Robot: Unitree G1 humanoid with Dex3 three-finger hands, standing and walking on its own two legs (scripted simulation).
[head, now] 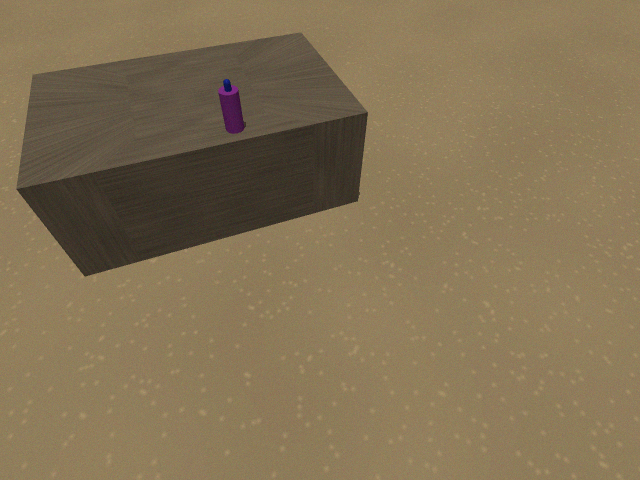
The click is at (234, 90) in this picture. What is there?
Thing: necked bottle
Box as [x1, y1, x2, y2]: [218, 79, 243, 133]
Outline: 225,79 223,81 224,85 218,89 225,127 228,132 236,133 243,129 238,91 235,86 230,84 229,80
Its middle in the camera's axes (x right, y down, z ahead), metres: -0.29 -0.45 +1.30
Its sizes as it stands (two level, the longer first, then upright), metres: 0.064 0.064 0.177
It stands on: a support 0.45 m high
